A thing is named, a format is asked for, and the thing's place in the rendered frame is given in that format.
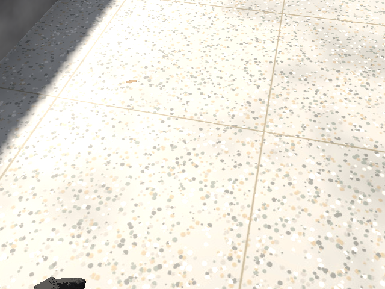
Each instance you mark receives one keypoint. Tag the left robot hand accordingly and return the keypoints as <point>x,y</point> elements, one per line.
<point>63,283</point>

